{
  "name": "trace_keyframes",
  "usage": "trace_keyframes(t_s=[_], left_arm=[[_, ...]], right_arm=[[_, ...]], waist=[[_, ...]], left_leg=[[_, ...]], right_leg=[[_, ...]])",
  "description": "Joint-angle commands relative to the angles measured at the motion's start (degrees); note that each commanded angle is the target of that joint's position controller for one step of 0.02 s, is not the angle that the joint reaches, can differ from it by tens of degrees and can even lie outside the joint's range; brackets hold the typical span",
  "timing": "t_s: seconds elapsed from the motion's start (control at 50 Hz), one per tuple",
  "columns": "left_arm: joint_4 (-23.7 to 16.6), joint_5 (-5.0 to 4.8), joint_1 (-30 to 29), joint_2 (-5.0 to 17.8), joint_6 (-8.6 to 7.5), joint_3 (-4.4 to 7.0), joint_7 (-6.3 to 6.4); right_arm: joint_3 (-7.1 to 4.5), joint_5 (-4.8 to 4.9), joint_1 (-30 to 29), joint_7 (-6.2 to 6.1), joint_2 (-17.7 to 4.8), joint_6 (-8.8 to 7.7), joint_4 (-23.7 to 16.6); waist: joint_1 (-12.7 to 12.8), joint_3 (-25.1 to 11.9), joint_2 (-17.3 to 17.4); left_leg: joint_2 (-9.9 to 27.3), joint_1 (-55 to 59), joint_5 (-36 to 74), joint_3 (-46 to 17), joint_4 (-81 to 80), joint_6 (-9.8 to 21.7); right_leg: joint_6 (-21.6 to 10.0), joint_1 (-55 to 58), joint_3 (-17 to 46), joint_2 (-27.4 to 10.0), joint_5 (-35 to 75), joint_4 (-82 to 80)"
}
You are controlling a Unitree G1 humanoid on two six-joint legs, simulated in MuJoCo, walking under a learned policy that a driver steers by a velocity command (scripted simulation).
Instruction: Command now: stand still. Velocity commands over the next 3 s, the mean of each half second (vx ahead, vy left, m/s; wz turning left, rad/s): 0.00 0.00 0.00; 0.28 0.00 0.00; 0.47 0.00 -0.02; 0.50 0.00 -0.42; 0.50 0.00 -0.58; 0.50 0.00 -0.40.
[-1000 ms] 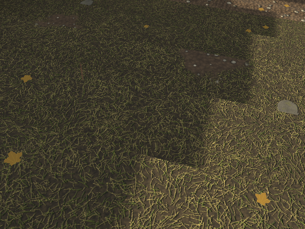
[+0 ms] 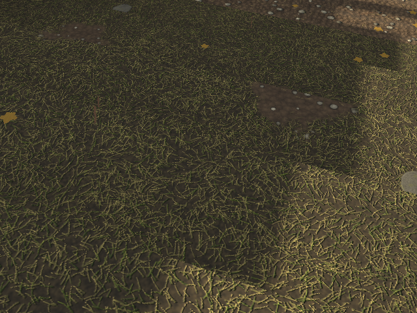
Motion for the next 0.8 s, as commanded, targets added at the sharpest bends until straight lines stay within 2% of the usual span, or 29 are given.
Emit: trace_keyframes(t_s=[0.02, 0.22, 0.52, 0.54, 0.58, 0.6, 0.62, 0.64, 0.66, 0.68, 0.7, 0.72, 0.74, 0.76, 0.78, 0.8], left_arm=[[-1.7, -0.18, 3.8, 3.6, 0.05, 1.19, 0.5], [-1.0, -0.89, 4.4, 3.5, 0.59, 1.78, 1.03], [0.9, -1.24, 5.2, 2.4, -0.82, 1.46, 1.04], [1.5, -1.3, 6.3, 2.1, -0.84, 1.47, 1.03], [1.0, -2.26, 6.3, 4.4, -0.82, 2.33, 1.33], [0.6, -2.63, 7.1, 5.8, -1.08, 2.72, 1.54], [0.8, -2.94, 10.0, 6.8, -1.62, 3.02, 1.64], [1.1, -3.11, 11.0, 8.5, -2.24, 3.47, 1.72], [1.1, -2.99, 10.4, 9.4, -3.19, 3.85, 1.91], [0.8, -2.67, 9.5, 8.8, -3.93, 3.66, 1.85], [0.6, -2.7, 8.1, 8.1, -4.27, 3.47, 1.59], [0.3, -3.06, 5.8, 7.6, -4.25, 3.23, 1.22], [-0.5, -3.3, 2.9, 7.3, -4.17, 3.13, 0.93], [-1.9, -3.17, -0.7, 6.9, -4.56, 2.93, 0.71], [-4.5, -3.65, -3.8, 4.3, -5.49, 2.17, 0.58], [-6.1, -3.98, -4.9, 2.6, -6.81, 1.96, 0.49]], right_arm=[[-0.71, 0.17, -1.0, 0.12, -4.5, -1.51, -1.2], [-0.76, 0.62, 0.3, 0.35, -4.5, -1.79, 2.3], [-0.87, 0.69, -1.8, -0.03, -3.2, -0.32, 4.5], [-0.83, 0.67, -1.3, -0.04, -2.7, -0.18, 5.1], [-1.11, 1.42, -1.7, -0.22, -2.9, -0.11, 4.9], [-1.15, 1.69, -2.6, -0.22, -2.8, -0.57, 4.2], [-1.06, 2.1, -5.0, -0.01, -2.4, -1.57, 2.9], [-0.96, 2.78, -7.9, 0.26, -2.3, -2.78, 1.3], [-0.92, 2.89, -10.2, 0.45, -2.4, -3.98, -0.1], [-0.91, 3.05, -10.6, 0.84, -2.2, -4.91, -0.6], [-1.0, 3.05, -8.7, 1.27, -2.0, -5.48, -0.2], [-1.26, 3.13, -3.9, 1.51, -1.7, -5.74, 1.5], [-1.94, 2.89, 3.4, 1.65, -2.2, -5.71, 4.5], [-2.79, 2.31, 11.5, 1.69, -3.4, -5.52, 7.5], [-4.43, 1.93, 20.2, 1.73, -8.9, -5.97, 9.3], [-4.32, 0.61, 25.6, 2.44, -11.2, -6.54, 9.7]], waist=[[0.1, 0.3, 4.3], [-0.7, 1.1, 1.5], [-1.6, 2.1, 1.2], [-1.4, 1.1, 1.0], [-1.1, 3.0, -1.8], [-0.4, 5.4, -4.6], [1.0, 7.9, -7.6], [1.7, 11.4, -9.6], [2.0, 14.3, -9.5], [1.5, 14.5, -9.6], [0.2, 13.4, -9.3], [-2.4, 11.4, -8.6], [-5.5, 8.5, -7.0], [-8.9, 5.8, -3.5], [-11.6, 3.4, 12.0], [-11.9, 0.0, 18.0]], left_leg=[[2.0, 1.7, 9.0, -2.4, -5.5, 2.8], [0.9, 2.2, 13.4, -1.8, -4.2, 3.5], [-0.3, 4.9, 13.2, -0.9, -4.1, 3.1], [-1.3, 5.2, 7.5, 0.1, -3.6, 3.1], [-4.9, 1.5, -11.8, 3.8, 0.6, 3.7], [-6.1, -2.9, -17.2, 5.2, 3.9, 3.9], [-6.3, -8.5, -17.2, 6.4, 8.9, 3.9], [-4.6, -13.8, -14.6, 6.5, 11.8, 4.5], [-2.4, -16.5, -13.0, 4.7, 13.8, 5.3], [-1.4, -17.8, -14.3, 4.2, 12.9, 6.0], [-1.1, -14.7, -14.8, 4.6, 8.8, 6.7], [-2.1, -5.7, -11.8, 6.1, 3.3, 7.1], [-4.3, 7.0, -7.1, 7.5, 0.3, 6.8], [-3.7, 17.1, -4.6, 4.6, 0.1, 6.8], [7.7, 23.6, -12.8, -18.0, -10.7, 12.5], [19.2, 28.7, -14.0, -43.6, -21.3, 19.7]], right_leg=[[0.3, -1.5, 2.8, -3.0, 3.0, -4.7], [1.0, 0.1, 2.7, -3.7, 7.0, -3.3], [1.3, -1.4, 2.4, -4.6, 7.9, -3.8], [1.0, -1.0, 2.0, -4.2, 2.6, -4.1], [-1.8, -3.1, 4.3, -5.0, -16.9, -5.8], [-4.5, -3.9, 9.4, -7.9, -26.6, -9.0], [-7.8, -2.6, 17.5, -13.0, -34.0, -14.2], [-11.0, -1.8, 25.6, -18.7, -36.6, -18.2], [-12.6, -2.8, 29.4, -21.3, -33.5, -18.8], [-12.7, -1.9, 29.1, -21.9, -28.9, -18.0], [-11.6, -2.3, 26.1, -20.9, -25.6, -16.1], [-9.6, -6.3, 21.8, -18.5, -23.7, -13.8], [-7.3, -13.0, 16.5, -14.8, -20.8, -10.2], [-4.9, -19.9, 11.1, -11.0, -14.1, -1.9], [-0.2, -29.0, 0.5, -2.8, -5.5, 21.9], [0.4, -38.2, 5.0, 0.8, -14.8, 38.7]])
